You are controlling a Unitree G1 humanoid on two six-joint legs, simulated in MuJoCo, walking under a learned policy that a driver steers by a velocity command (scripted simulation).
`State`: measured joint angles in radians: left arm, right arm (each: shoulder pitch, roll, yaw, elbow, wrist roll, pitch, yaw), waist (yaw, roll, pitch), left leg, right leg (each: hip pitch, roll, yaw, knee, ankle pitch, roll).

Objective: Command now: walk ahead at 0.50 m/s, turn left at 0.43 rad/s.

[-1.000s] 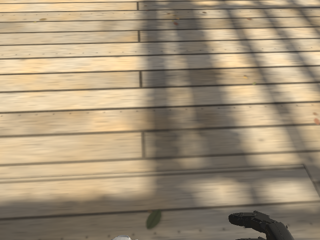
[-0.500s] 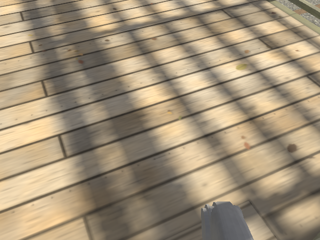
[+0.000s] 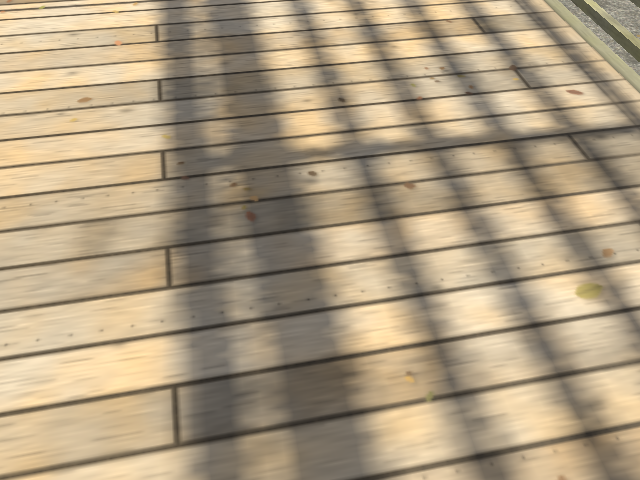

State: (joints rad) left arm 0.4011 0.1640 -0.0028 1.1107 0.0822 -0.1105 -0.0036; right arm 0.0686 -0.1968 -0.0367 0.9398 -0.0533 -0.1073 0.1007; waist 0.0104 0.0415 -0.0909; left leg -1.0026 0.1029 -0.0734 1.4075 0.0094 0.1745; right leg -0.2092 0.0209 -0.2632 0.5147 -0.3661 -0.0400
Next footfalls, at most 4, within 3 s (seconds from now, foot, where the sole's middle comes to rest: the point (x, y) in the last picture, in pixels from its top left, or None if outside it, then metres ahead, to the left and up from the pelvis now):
0.22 left None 0.29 0.16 -0.76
0.74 right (334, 468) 0.58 -0.01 -0.76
1.26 left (201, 387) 0.76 0.30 -0.76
1.80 right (305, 285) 1.07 0.07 -0.76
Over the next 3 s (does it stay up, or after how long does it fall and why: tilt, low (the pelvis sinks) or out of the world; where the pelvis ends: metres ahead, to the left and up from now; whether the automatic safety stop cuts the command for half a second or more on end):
stays up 1.61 0.14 0.02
